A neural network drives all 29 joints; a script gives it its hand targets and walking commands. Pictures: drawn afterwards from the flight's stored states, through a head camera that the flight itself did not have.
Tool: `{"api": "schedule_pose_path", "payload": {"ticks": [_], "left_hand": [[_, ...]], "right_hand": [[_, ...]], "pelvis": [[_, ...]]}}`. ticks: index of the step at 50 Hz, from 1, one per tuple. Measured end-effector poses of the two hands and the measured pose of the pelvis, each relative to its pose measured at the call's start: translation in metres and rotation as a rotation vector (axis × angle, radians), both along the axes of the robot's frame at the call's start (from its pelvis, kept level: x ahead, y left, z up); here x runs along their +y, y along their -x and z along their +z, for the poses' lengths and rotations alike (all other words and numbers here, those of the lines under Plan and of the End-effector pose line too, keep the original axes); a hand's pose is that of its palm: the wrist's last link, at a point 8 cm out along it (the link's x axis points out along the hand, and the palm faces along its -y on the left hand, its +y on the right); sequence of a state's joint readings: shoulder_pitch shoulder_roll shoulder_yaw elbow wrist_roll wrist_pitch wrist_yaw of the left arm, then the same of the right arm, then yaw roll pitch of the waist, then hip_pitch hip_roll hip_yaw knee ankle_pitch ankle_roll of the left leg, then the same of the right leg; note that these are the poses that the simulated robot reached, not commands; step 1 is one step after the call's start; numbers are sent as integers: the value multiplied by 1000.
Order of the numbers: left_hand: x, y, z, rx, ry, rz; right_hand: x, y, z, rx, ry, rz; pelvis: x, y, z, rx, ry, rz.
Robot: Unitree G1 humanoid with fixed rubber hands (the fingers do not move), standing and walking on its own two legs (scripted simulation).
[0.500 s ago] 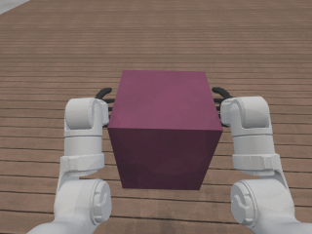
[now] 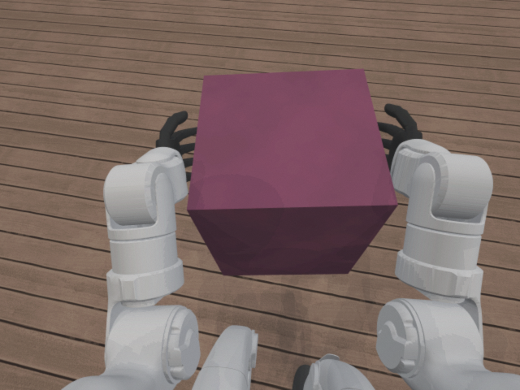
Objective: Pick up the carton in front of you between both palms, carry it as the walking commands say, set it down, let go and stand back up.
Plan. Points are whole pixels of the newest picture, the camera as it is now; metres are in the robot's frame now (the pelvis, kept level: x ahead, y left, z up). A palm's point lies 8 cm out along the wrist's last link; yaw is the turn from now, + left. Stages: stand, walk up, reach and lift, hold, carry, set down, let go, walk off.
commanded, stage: carry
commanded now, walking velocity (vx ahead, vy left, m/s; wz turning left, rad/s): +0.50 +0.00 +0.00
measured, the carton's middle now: (284, 186) +0.39 +0.02 +0.06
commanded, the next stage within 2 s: none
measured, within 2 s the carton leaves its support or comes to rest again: neither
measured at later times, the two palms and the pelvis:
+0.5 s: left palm (216, 17) +0.68 +0.16 +0.16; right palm (394, 23) +0.65 -0.14 +0.16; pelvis +0.30 +0.03 +0.03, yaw -3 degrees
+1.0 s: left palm out of the picture +0.88 +0.11 +0.11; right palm out of the picture +0.88 -0.19 +0.11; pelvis +0.60 -0.04 +0.04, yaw +0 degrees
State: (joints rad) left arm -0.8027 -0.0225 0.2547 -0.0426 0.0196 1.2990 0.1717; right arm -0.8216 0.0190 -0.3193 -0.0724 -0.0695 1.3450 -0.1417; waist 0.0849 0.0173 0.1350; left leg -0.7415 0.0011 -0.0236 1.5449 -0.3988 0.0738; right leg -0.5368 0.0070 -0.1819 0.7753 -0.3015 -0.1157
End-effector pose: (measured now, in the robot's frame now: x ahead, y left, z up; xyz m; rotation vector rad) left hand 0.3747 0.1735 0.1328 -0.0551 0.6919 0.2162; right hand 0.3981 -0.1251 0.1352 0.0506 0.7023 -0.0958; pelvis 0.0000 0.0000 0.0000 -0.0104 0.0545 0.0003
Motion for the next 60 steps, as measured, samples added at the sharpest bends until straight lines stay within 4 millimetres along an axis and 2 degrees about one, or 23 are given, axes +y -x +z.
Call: {"api": "schedule_pose_path", "payload": {"ticks": [4, 7, 12, 15, 19, 25, 29, 34, 39, 44, 48, 51, 54, 60], "left_hand": [[-8, -47, 44, -80, 2, 4], [-14, -84, 70, -95, -9, -13], [-21, -149, 89, -59, -33, -64], [-19, -190, 84, -28, -42, -93], [-15, -247, 64, -3, -26, -136], [-17, -304, 26, 134, -5, -167], [-18, -340, 18, 135, 5, -165], [-19, -385, 14, 102, 29, -127], [-28, -430, 8, 52, 46, -78], [-51, -479, -5, 0, 42, -46], [-66, -500, -20, 58, 32, -37], [-68, -516, -19, 82, 6, -52], [-67, -540, -9, 60, -6, -53], [-59, -604, 10, -20, -5, -64]], "right_hand": [[-9, -43, 40, -78, -15, -9], [-15, -75, 62, -95, -13, -18], [-22, -131, 80, -62, 11, -36], [-21, -168, 80, -31, 31, -43], [-17, -214, 67, -4, 76, -62], [-17, -256, 28, 135, 93, -85], [-18, -291, 21, 136, 88, -95], [-20, -343, 19, 101, 69, -100], [-29, -396, 12, 51, 41, -96], [-51, -449, -11, -2, -8, -88], [-66, -472, -28, 58, -34, -86], [-68, -490, -29, 80, -28, -72], [-68, -515, -20, 56, -16, -52], [-59, -578, 2, -24, -1, -52]], "pelvis": [[-3, -42, 20, 12, -15, 0], [-2, -79, 29, 18, -21, -9], [6, -148, 33, 21, -18, -27], [13, -194, 28, 16, -13, -35], [24, -249, 13, -6, -16, -45], [31, -301, 30, 2, 4, -51], [30, -335, 41, 18, 15, -44], [19, -390, 49, 39, 19, -42], [0, -458, 45, 43, 8, -42], [-24, -537, 26, 29, 3, -22], [-35, -580, 33, 29, -5, 1], [-40, -611, 42, 25, -21, 3], [-41, -643, 48, 23, -29, -4], [-32, -715, 47, 7, -26, -10]]}}
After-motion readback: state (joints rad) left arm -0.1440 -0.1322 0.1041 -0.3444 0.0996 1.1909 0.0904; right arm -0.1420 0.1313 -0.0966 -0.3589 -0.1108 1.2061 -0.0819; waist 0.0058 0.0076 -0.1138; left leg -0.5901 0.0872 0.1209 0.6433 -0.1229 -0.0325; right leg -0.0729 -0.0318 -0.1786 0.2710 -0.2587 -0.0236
